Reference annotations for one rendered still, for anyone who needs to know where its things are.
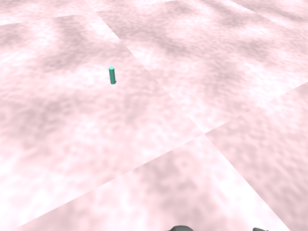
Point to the can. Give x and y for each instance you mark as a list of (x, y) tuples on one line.
[(112, 75)]

